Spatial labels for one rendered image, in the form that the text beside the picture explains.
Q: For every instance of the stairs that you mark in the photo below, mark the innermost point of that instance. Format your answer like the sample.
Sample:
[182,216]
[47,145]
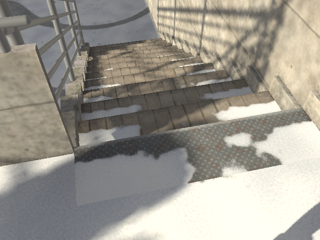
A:
[149,86]

